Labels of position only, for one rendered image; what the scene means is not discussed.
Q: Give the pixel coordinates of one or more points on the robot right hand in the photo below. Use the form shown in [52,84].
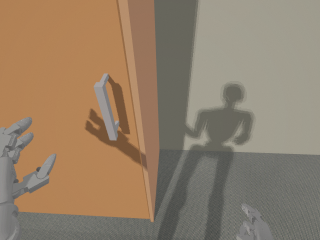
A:
[258,231]

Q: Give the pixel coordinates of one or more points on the handle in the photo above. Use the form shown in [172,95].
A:
[105,107]

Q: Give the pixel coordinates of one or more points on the robot left hand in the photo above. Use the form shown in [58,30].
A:
[10,148]

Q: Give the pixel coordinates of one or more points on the robot left forearm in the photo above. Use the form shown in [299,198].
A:
[10,228]

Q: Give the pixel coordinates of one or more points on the wardrobe door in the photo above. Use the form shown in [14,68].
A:
[52,53]

